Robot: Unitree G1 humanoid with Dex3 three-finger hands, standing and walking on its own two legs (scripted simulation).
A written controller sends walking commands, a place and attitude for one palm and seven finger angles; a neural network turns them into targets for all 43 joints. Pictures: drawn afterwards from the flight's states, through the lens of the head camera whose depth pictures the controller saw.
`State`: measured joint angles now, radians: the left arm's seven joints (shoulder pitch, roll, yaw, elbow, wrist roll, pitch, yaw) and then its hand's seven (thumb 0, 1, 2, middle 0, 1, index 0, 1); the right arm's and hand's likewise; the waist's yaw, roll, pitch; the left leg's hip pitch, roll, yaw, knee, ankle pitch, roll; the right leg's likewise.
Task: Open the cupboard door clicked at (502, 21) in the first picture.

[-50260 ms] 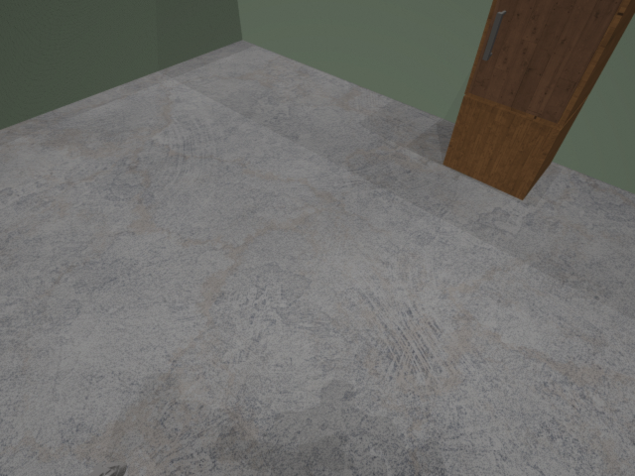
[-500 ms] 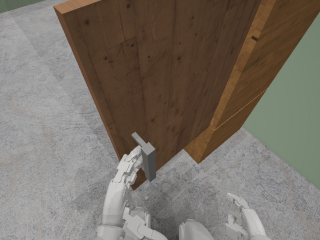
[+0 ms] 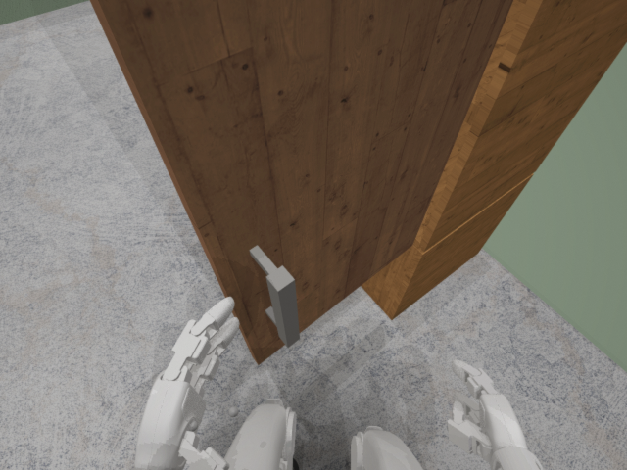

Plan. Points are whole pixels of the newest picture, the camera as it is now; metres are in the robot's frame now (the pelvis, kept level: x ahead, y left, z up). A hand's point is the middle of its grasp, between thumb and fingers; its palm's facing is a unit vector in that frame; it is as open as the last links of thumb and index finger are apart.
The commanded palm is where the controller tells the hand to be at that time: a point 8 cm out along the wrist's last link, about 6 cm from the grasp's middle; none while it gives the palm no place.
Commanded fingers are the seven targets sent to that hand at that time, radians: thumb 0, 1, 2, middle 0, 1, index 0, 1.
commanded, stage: slide the hand sideways off the handle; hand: left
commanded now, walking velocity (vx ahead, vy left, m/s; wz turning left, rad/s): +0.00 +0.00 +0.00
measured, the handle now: (275, 300) +0.31 +0.07 +0.05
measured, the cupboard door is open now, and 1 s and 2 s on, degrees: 92 92 92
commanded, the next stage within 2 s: draw the hand back to the body in 0.16 s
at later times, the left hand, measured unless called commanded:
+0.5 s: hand (177, 413) +0.18 +0.14 +0.10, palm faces -0.04 -1.00 -0.05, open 16.3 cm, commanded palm +0.14 +0.20 +0.10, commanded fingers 0.00 -0.50 0.30 -0.15 -0.30 -0.15 -0.30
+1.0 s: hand (43, 371) +0.19 +0.22 +0.17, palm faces +0.19 -0.92 -0.33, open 14.6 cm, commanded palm +0.16 +0.27 +0.21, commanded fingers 0.00 0.13 0.57 -0.17 -0.30 -0.17 -0.30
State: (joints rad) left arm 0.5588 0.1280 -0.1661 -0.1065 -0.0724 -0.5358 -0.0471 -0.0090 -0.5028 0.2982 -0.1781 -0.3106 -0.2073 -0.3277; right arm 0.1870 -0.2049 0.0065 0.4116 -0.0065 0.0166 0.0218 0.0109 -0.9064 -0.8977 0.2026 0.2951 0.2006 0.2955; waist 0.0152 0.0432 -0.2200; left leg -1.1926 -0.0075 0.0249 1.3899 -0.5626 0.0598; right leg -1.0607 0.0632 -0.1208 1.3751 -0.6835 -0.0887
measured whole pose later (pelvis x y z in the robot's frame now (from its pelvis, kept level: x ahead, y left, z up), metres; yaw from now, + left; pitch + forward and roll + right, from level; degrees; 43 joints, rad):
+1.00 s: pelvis +0.03 +0.02 +0.10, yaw +1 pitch +7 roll -2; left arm 0.72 0.32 0.05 -0.41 -0.06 -0.04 0.11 -0.01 -0.19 0.43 -0.16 -0.30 -0.16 -0.30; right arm 0.30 -0.22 0.05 0.40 0.04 0.03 -0.13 0.01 -0.91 -0.90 0.20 0.30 0.20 0.30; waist 0.03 0.08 -0.16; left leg -0.57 -0.04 0.04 0.85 -0.40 0.09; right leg -0.44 0.06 -0.06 0.79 -0.47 -0.04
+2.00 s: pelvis +0.03 +0.00 +0.14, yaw +0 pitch -4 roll -1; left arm 0.48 0.35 0.33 -0.39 -0.09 -0.09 0.11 0.02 0.89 0.90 -0.21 -0.30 -0.21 -0.30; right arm 0.20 -0.24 0.02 0.62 0.02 -0.07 -0.07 0.01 -0.91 -0.90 0.20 0.30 0.20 0.30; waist 0.06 0.08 0.00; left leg -0.17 -0.03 0.04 0.46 -0.23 0.05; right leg -0.04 0.08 -0.03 0.38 -0.28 -0.07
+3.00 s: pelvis -0.09 +0.03 +0.13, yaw +0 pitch +2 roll -2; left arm 0.54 0.44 0.42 -0.55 -0.07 -0.19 0.13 0.02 0.89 0.90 -0.21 -0.30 -0.21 -0.30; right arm 0.11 -0.19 0.01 0.59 -0.01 -0.05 -0.04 0.01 -0.90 -0.90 0.21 0.30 0.20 0.30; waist 0.02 0.03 0.06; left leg -0.47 -0.03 0.06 0.42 0.00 0.10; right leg -0.25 0.10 0.05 0.54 -0.32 -0.03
